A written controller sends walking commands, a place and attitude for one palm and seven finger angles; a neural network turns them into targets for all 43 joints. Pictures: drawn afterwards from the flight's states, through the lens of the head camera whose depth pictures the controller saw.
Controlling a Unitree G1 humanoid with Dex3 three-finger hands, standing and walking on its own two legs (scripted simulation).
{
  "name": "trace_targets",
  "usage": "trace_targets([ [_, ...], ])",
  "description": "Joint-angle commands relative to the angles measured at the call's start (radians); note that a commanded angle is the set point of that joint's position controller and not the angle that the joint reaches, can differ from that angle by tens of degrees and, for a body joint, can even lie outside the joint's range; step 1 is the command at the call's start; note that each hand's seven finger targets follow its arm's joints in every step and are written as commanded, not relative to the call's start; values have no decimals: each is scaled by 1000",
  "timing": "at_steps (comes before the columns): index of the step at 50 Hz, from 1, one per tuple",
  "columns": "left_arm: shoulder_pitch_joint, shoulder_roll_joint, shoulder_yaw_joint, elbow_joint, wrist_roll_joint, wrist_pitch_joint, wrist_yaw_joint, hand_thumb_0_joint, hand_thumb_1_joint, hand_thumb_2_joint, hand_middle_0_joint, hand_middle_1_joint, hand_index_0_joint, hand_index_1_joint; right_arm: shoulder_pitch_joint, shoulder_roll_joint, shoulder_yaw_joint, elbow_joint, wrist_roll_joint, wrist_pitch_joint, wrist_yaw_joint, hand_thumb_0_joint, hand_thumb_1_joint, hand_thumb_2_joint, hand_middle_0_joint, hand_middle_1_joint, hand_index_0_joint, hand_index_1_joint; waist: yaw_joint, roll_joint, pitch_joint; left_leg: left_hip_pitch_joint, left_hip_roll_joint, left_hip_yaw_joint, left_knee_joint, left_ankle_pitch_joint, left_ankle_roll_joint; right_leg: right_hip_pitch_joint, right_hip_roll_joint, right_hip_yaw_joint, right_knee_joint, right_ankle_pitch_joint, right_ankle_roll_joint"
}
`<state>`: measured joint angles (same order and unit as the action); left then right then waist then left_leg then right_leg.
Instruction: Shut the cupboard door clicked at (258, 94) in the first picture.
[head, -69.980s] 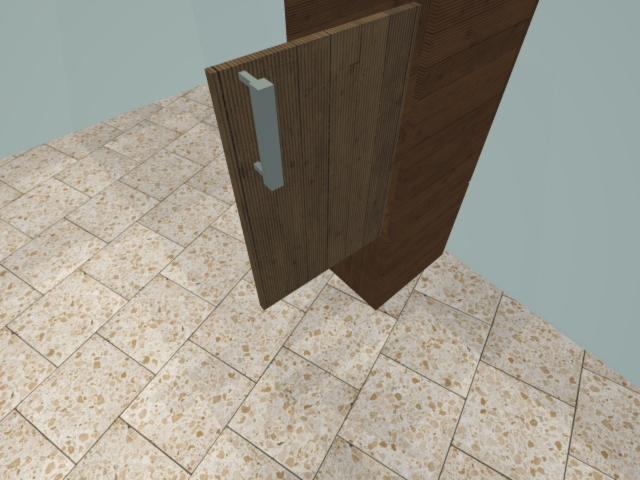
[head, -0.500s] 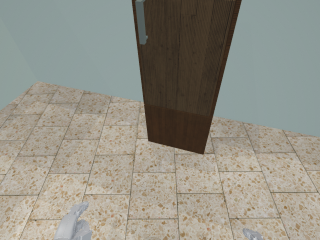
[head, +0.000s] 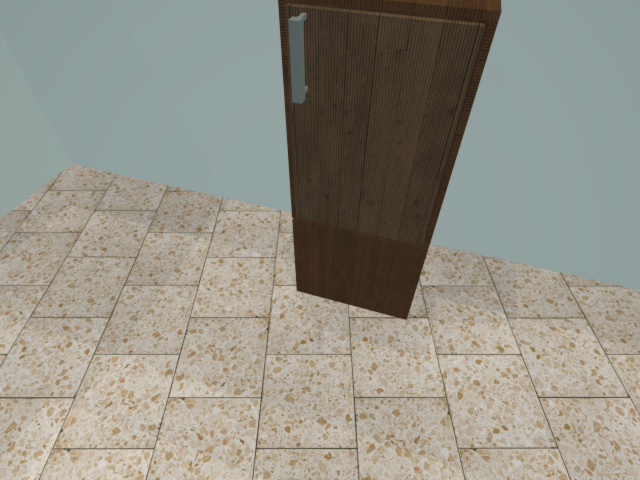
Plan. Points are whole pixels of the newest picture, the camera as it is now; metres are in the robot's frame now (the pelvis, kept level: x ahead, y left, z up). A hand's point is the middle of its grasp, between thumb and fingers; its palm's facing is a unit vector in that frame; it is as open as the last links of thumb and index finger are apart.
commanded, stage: let the arm hang, fingers relaxed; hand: left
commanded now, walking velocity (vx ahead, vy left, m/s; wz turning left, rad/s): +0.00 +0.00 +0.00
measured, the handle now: (300, 59) +0.89 +0.09 +0.15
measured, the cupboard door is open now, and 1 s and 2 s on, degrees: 0 0 0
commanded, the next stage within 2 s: look to check the result in 0.40 s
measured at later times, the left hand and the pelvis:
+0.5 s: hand out of the picture -0.05 +0.17 -0.18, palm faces +0.03 -0.99 -0.14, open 7.4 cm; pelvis -0.01 +0.03 +0.00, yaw -1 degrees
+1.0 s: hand out of the picture -0.04 +0.18 -0.18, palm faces +0.01 -0.99 -0.15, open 7.4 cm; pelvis +0.00 +0.03 +0.00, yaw -1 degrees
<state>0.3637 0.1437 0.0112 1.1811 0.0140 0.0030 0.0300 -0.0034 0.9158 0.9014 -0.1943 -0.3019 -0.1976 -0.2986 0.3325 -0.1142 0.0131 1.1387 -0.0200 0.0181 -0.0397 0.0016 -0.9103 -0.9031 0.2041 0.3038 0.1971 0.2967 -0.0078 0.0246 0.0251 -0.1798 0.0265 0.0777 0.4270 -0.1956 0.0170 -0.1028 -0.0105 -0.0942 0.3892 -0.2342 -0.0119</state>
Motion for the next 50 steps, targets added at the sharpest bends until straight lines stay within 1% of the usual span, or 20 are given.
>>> trace_targets([
  [1,68,64,6,-9,-3,-10,8,0,900,900,-200,-300,-200,-300,59,-103,-16,-23,6,-14,-7,0,-900,-900,200,300,200,300,4,-38,94,-25,77,-102,-104,-14,21,-113,-89,104,-97,-20,-29],
  [3,74,50,5,-3,-2,-10,9,0,900,900,-200,-300,-200,-300,71,-84,-15,-15,4,-16,-8,0,-900,-900,200,300,200,300,3,-31,97,-43,74,-103,-109,-25,23,-103,-89,104,-89,-11,-27],
  [5,86,38,5,3,-2,-10,10,0,900,900,-200,-300,-200,-300,75,-79,-16,-15,5,-16,-9,0,-900,-900,200,300,200,300,1,-31,107,-48,72,-104,-112,-38,24,-113,-88,106,-87,-16,-26],
  [6,93,45,6,1,0,-9,11,0,900,900,-200,-300,-200,-300,75,-85,-17,-14,7,-16,-8,0,-900,-900,200,300,200,300,4,-18,117,-51,72,-107,-114,-49,24,-126,-86,101,-84,-27,-25],
  [9,101,24,7,5,1,-10,11,0,900,900,-200,-300,-200,-300,84,-71,-17,-13,3,-18,-10,0,-900,-900,200,300,200,300,2,-12,113,-58,72,-108,-123,-62,28,-122,-85,103,-75,-13,-24],
  [11,106,31,8,1,2,-10,12,0,900,900,-200,-300,-200,-300,84,-79,-18,-17,6,-19,-10,0,-900,-900,200,300,200,300,4,3,111,-59,74,-112,-126,-69,29,-126,-82,101,-71,-12,-22],
  [14,104,17,8,2,3,-9,12,0,900,900,-200,-300,-200,-300,90,-71,-20,-17,3,-18,-10,0,-900,-900,200,300,200,300,1,0,124,-76,73,-119,-137,-105,30,-131,-81,99,-66,-18,-20],
  [17,105,18,9,-1,4,-10,12,0,900,900,-200,-300,-200,-300,96,-72,-21,-21,3,-20,-9,0,-900,-900,200,300,200,300,-1,-12,117,-79,75,-122,-137,-100,31,-127,-82,99,-62,-10,-19],
  [28,97,25,9,-12,6,-7,11,0,900,900,-200,-300,-200,-300,92,-93,-25,-30,3,-21,-6,0,-900,-900,200,300,200,300,-1,-4,108,-79,86,-144,-169,-145,34,-130,-77,94,-40,-11,-9],
  [30,96,27,8,-12,6,-7,11,0,900,900,-200,-300,-200,-300,89,-93,-24,-30,3,-20,-6,0,-900,-900,200,300,200,300,-1,-11,113,-87,86,-147,-171,-146,35,-126,-78,96,-45,-7,-9],
  [31,103,37,9,-14,6,-8,11,0,900,900,-200,-300,-200,-300,85,-103,-25,-35,7,-21,-5,0,-900,-900,200,300,200,300,1,-23,107,-75,84,-142,-162,-129,35,-129,-78,97,-47,-4,-9],
  [33,95,34,8,-15,5,-9,11,0,900,900,-200,-300,-200,-300,90,-95,-25,-31,4,-21,-3,0,-900,-900,200,300,200,300,-2,-33,90,-65,82,-134,-155,-113,35,-123,-83,98,-47,0,-9],
  [36,96,44,9,-17,6,-11,12,0,900,900,-200,-300,-200,-300,85,-104,-26,-32,8,-20,-2,0,-900,-900,200,300,200,300,-1,-32,97,-56,79,-130,-147,-92,34,-132,-83,102,-55,-1,-10],
  [37,92,36,7,-14,5,-11,13,0,900,900,-200,-300,-200,-300,85,-95,-25,-29,5,-20,-2,0,-900,-900,200,300,200,300,-5,-29,92,-51,77,-126,-145,-91,32,-131,-85,102,-53,-3,-11],
  [40,86,38,7,-14,5,-9,12,0,900,900,-200,-300,-200,-300,85,-94,-25,-26,5,-20,-2,0,-900,-900,200,300,200,300,-6,-20,100,-58,79,-134,-154,-108,32,-133,-82,102,-51,-7,-9],
  [41,92,49,8,-16,5,-10,12,0,900,900,-200,-300,-200,-300,79,-107,-25,-29,8,-20,-1,0,-900,-900,200,300,200,300,-2,-17,98,-53,79,-128,-150,-100,31,-134,-83,103,-55,-5,-9],
  [42,87,39,8,-14,5,-10,12,0,900,900,-200,-300,-200,-300,78,-94,-25,-27,6,-20,-1,0,-900,-900,200,300,200,300,-4,-22,105,-57,77,-125,-148,-100,30,-135,-85,100,-56,-5,-10],
  [45,85,36,7,-14,4,-12,12,0,900,900,-200,-300,-200,-300,79,-94,-25,-26,5,-20,-1,0,-900,-900,200,300,200,300,-5,-34,102,-49,73,-121,-140,-86,29,-140,-86,105,-58,-6,-9],
  [46,86,47,7,-17,5,-12,12,0,900,900,-200,-300,-200,-300,77,-103,-25,-28,9,-19,0,0,-900,-900,200,300,200,300,-4,-34,102,-46,74,-118,-137,-77,29,-141,-86,103,-61,-6,-10],
  [50,80,32,8,-15,4,-12,12,0,900,900,-200,-300,-200,-300,77,-94,-25,-27,5,-22,-2,0,-900,-900,200,300,200,300,-7,-9,92,-41,76,-122,-143,-72,29,-133,-85,102,-53,8,-10],
])
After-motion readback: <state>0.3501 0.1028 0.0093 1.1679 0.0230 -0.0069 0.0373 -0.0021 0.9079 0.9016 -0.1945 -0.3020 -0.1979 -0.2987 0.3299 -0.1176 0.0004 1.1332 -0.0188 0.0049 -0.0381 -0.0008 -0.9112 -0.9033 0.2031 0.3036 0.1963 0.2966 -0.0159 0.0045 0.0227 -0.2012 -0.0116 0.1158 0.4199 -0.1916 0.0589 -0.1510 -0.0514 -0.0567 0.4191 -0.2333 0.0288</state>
